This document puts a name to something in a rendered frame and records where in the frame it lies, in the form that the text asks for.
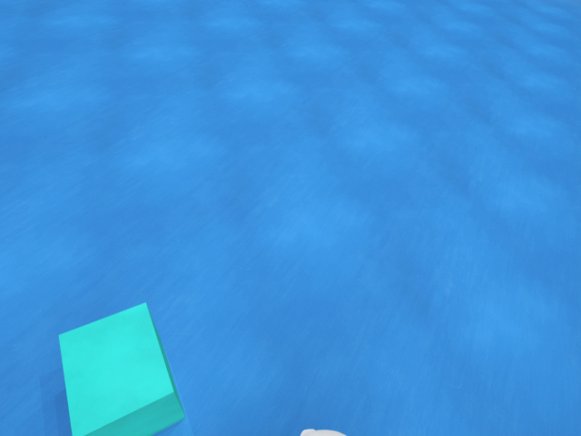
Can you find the carton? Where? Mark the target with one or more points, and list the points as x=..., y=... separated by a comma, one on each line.
x=117, y=378

